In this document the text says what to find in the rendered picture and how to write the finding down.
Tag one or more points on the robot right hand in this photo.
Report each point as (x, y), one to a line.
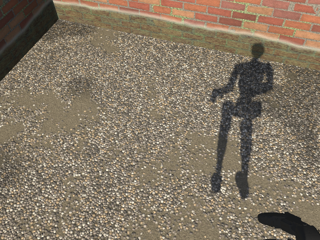
(289, 223)

